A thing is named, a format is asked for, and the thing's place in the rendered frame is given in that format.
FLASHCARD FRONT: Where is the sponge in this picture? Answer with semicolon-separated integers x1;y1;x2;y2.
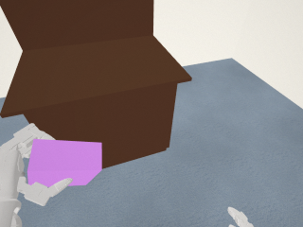
27;139;102;187

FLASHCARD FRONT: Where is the table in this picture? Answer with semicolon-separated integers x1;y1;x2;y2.
0;0;192;169

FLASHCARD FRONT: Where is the right robot hand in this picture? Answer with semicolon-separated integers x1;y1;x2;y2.
227;206;254;227

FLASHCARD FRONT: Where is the left robot hand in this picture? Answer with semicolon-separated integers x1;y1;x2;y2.
0;123;73;206

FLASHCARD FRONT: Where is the left robot forearm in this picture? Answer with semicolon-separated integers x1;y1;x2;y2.
0;199;23;227

